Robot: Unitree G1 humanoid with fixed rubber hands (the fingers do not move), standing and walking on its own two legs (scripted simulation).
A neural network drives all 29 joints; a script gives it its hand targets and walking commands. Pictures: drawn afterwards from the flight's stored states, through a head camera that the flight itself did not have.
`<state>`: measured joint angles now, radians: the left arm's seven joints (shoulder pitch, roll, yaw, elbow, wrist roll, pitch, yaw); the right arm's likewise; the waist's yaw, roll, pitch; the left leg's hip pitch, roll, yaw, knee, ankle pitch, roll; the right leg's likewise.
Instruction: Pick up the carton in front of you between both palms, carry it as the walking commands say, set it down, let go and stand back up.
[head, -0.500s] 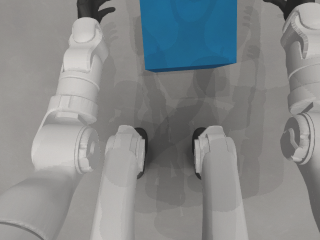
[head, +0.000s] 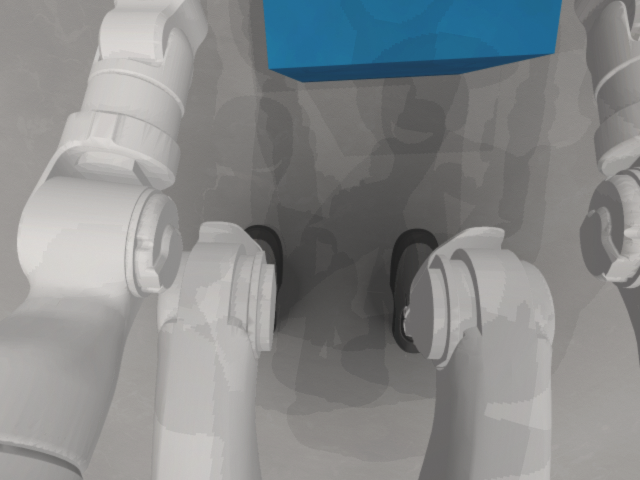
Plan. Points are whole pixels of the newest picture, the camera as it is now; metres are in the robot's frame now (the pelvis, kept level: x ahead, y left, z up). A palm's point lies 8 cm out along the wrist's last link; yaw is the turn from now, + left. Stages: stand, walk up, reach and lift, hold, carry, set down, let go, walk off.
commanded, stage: reach and lift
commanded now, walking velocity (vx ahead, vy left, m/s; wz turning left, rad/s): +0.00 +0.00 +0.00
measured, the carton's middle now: out of the picture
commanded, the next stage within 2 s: none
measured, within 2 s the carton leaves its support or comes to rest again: leaves its support in 0.76 s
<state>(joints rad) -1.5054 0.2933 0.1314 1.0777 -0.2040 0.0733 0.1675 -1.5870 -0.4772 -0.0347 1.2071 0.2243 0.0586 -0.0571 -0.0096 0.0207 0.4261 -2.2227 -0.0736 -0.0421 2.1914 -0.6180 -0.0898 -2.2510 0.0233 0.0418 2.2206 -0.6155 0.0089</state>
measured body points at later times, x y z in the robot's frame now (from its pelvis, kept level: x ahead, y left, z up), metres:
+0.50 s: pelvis -0.01 +0.00 +0.00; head +0.37 -0.03 +0.23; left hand +0.57 +0.10 -0.18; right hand +0.57 -0.20 -0.18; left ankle +0.11 +0.14 -0.34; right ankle +0.10 -0.12 -0.34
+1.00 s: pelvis +0.00 +0.01 +0.04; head +0.31 -0.03 +0.36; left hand +0.55 +0.11 -0.05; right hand +0.53 -0.20 -0.06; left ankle +0.11 +0.14 -0.34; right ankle +0.10 -0.12 -0.34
